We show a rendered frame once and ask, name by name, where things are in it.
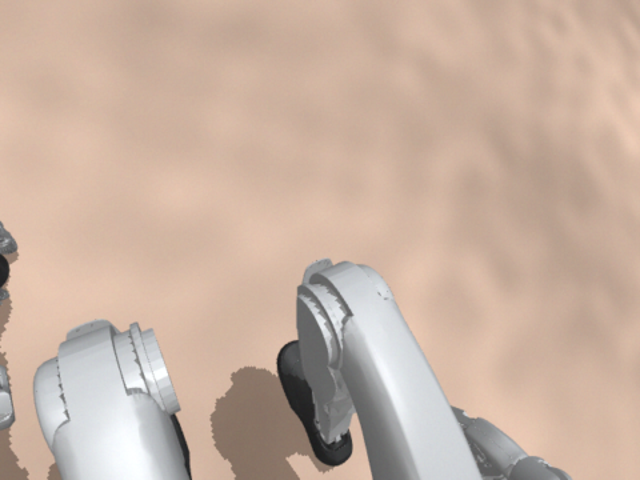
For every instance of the right robot hand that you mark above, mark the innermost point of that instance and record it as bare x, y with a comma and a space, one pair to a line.
495, 453

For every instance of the tin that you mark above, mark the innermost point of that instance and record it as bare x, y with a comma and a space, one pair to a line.
4, 270

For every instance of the right robot foot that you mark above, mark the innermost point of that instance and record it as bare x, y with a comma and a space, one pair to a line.
299, 396

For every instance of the right robot arm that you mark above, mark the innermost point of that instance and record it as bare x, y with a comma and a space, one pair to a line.
535, 468

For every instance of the left robot hand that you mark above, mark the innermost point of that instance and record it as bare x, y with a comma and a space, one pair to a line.
7, 246

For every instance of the left robot foot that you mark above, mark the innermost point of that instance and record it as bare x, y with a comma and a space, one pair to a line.
183, 443

